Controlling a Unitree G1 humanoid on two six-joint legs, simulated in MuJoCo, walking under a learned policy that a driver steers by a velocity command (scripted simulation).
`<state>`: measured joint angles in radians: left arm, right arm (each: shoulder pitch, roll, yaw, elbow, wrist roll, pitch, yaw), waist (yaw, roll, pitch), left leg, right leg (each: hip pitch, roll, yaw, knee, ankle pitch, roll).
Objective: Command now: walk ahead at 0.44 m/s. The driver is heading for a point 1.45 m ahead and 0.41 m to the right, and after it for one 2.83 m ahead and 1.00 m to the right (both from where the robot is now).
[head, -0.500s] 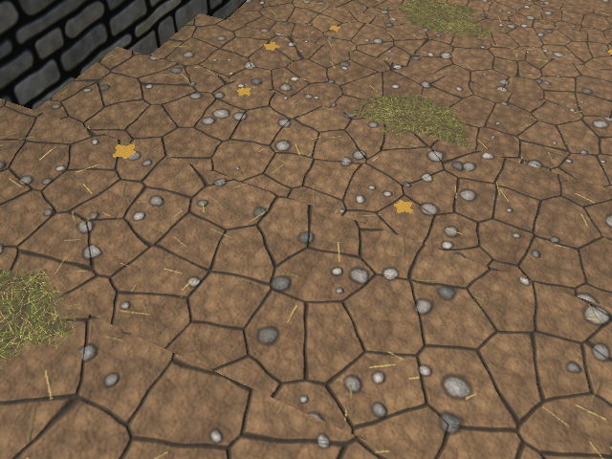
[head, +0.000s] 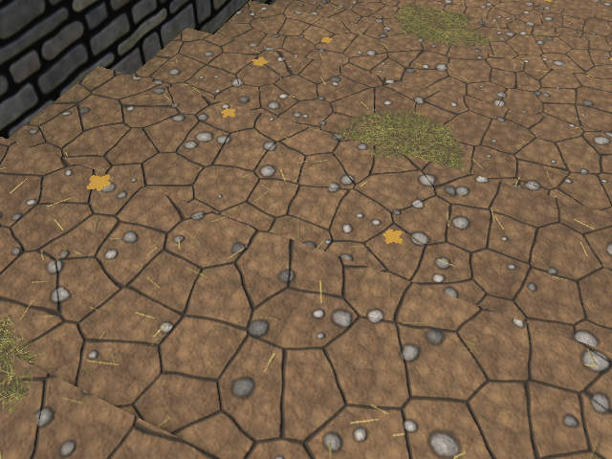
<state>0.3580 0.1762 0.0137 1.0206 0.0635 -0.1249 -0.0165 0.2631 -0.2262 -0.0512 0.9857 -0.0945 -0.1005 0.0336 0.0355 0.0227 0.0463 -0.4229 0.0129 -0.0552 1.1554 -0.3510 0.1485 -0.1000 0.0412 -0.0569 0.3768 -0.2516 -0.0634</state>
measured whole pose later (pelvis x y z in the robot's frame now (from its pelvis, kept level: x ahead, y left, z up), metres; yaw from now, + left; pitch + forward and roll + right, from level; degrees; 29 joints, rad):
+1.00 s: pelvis +0.63 -0.04 -0.19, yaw +0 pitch +0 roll +0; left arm 0.26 0.22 0.03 0.94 0.09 -0.07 -0.06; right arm 0.51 -0.19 0.03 1.03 -0.06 -0.08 0.09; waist -0.05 0.03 0.02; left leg -0.48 -0.01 -0.09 1.78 -0.58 0.05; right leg -0.29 0.00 -0.09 0.49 -0.19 -0.06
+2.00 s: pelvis +1.10 -0.12 -0.22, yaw -28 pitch +0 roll -1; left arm 0.42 0.22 0.07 0.93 0.06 -0.16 -0.03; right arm 0.21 -0.25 -0.04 0.84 -0.06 -0.12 0.04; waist 0.04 0.01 -0.06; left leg -0.51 0.05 -0.04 1.30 -0.52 0.01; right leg -0.26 0.06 0.02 0.78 -0.53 -0.06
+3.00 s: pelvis +1.42 -0.35 -0.37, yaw -48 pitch +0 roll -1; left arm 0.14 0.25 0.07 0.85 0.01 -0.12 -0.01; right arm 0.29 -0.26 -0.05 0.91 -0.05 -0.07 0.01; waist 0.00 0.03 0.08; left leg -0.44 0.12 0.00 0.87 -0.40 -0.08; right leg -0.31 0.05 -0.12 0.41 -0.11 -0.10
